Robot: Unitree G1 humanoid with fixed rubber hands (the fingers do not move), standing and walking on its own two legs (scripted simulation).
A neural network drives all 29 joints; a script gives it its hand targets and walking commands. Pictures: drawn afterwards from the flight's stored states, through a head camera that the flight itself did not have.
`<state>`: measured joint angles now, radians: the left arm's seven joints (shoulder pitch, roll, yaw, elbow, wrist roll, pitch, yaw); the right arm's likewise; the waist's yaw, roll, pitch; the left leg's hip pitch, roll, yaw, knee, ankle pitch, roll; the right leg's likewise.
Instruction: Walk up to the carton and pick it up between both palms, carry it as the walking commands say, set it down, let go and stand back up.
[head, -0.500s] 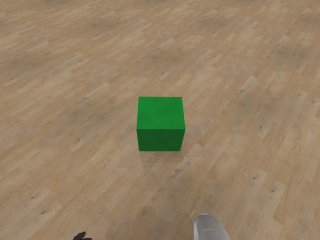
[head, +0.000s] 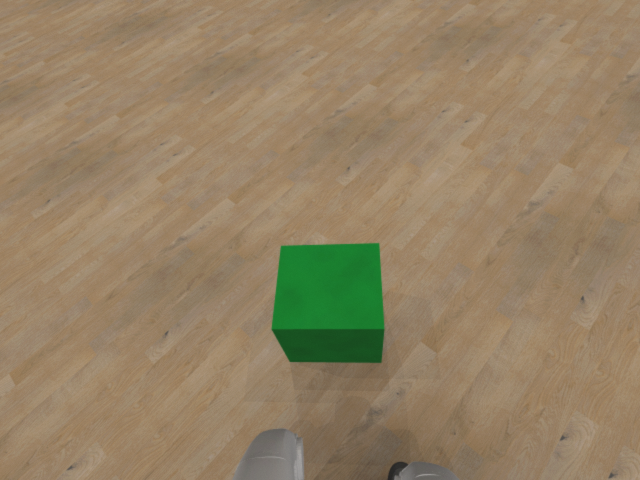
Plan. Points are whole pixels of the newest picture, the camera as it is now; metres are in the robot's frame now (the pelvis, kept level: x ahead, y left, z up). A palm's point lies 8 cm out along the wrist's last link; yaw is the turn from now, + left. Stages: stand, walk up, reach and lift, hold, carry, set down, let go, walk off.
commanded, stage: walk up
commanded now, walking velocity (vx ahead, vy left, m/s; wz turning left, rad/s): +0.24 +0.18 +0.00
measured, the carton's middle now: (332, 305) +0.60 +0.06 -0.63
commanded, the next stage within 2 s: stand in 1.08 s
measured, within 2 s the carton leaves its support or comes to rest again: neither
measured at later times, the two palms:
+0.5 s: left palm out of the picture +0.10 +0.31 -0.15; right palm (472, 439) +0.17 -0.16 -0.13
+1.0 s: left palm out of the picture +0.10 +0.29 -0.14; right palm out of the picture +0.12 -0.14 -0.14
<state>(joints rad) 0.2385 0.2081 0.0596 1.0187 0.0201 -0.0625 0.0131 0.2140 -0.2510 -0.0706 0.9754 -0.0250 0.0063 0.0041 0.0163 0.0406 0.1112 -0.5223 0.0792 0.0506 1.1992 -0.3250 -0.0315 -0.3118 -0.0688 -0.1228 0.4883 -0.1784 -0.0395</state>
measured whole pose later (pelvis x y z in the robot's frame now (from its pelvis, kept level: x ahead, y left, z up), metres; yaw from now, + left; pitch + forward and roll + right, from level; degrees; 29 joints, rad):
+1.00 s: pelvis +0.13 +0.07 +0.01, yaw +1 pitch -1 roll +0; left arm 0.29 0.13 0.02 1.18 0.01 -0.01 0.04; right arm 0.28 -0.15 -0.01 1.16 -0.01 -0.01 -0.04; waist 0.01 0.00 0.02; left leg -0.13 0.04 0.09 0.34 -0.19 -0.01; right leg -0.08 -0.05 -0.11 0.33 -0.23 0.02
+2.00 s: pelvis +0.05 +0.08 -0.06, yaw +0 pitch +14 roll +0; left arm -0.18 0.21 0.08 0.47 -0.03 0.53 -0.05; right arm -0.22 -0.24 -0.10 0.52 0.00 0.50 0.06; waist 0.01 0.00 0.07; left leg -0.86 0.02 0.00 0.95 -0.33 -0.01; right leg -0.83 -0.02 0.02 0.97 -0.39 0.02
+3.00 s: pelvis +0.05 +0.08 -0.12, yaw -2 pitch +47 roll +0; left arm -1.24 0.41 0.36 0.95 -0.01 0.21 -0.10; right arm -1.22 -0.38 -0.35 0.89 0.03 0.21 0.06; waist 0.00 0.01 -0.02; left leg -1.58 0.01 -0.02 1.03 -0.28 -0.02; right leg -1.56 0.01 0.04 1.05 -0.32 0.03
